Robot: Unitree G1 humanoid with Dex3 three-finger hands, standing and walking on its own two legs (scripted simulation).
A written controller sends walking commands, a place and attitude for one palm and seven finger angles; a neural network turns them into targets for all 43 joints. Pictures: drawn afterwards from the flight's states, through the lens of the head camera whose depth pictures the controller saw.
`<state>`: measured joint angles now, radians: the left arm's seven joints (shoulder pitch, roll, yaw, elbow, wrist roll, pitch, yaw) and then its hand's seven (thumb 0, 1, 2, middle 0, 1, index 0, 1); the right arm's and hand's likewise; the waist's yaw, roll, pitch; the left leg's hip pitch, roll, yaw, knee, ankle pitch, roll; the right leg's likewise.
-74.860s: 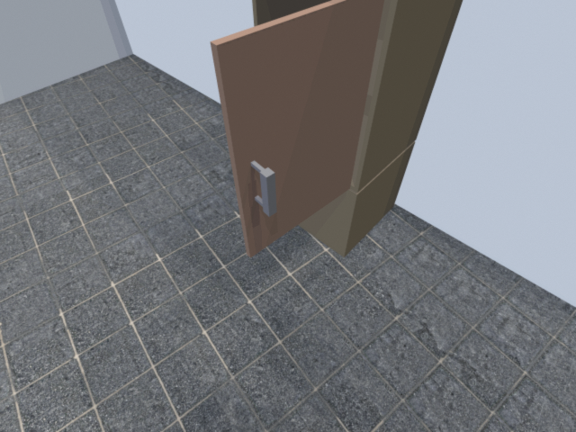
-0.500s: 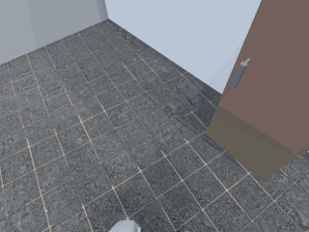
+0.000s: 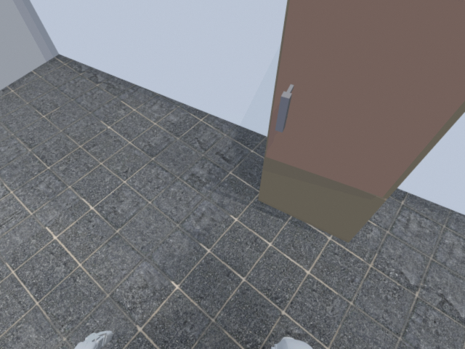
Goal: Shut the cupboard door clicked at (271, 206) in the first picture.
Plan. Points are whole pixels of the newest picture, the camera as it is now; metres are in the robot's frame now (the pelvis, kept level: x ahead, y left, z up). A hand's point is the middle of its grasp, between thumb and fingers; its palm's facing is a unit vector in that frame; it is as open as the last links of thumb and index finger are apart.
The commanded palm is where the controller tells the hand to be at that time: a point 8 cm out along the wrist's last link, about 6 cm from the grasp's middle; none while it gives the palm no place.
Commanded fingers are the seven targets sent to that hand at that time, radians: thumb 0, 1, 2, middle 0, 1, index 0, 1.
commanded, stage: turn to face it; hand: left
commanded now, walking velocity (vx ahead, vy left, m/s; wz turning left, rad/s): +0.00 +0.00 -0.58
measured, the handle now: (285, 108) +0.72 -0.10 -0.07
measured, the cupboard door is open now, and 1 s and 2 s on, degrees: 5 5 5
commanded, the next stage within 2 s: take the last steps up to it in 0.56 s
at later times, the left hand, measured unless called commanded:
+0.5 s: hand (152, 339) +0.15 +0.18 -0.18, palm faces -0.17 -0.97 -0.18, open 7.4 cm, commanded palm none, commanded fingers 0.00 0.90 0.90 -0.20 -0.30 -0.20 -0.30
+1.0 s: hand (169, 333) +0.16 +0.14 -0.16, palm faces -0.31 -0.92 -0.24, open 7.4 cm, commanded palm none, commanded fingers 0.00 0.90 0.90 -0.20 -0.30 -0.20 -0.30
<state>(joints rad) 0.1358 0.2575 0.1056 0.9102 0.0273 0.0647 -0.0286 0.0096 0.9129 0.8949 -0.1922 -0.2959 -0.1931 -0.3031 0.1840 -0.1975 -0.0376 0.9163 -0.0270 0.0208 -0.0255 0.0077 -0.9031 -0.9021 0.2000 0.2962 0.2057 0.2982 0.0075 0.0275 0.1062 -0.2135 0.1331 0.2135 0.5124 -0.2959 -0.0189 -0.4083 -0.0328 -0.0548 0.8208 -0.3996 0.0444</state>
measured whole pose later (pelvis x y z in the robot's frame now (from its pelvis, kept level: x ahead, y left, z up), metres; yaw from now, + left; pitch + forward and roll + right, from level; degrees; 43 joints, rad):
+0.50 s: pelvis +0.04 +0.01 -0.01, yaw -12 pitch +0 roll -1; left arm 0.20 0.20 0.06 0.93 0.02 0.06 0.00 0.01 0.90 0.89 -0.20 -0.30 -0.20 -0.30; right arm 0.18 -0.21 -0.04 0.90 -0.01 0.02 -0.02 0.01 -0.91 -0.90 0.20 0.30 0.20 0.30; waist 0.00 -0.02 0.05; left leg -0.32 0.05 0.02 0.60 -0.27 -0.03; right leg -0.29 0.05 0.08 0.61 -0.34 0.00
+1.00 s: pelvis +0.06 -0.03 +0.00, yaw -20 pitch +0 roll +0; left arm 0.28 0.16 0.05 1.01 0.03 -0.01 0.00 0.01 0.91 0.89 -0.19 -0.30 -0.20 -0.30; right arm 0.30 -0.24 -0.06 1.04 -0.03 0.05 0.00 0.01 -0.91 -0.90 0.20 0.30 0.20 0.30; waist -0.02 0.05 0.01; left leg -0.44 0.07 0.07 0.99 -0.42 -0.01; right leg -0.11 0.03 -0.04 0.43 -0.33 -0.06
